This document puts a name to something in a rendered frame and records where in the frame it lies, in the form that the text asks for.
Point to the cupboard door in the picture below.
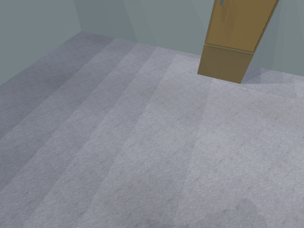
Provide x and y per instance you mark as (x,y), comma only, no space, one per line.
(239,23)

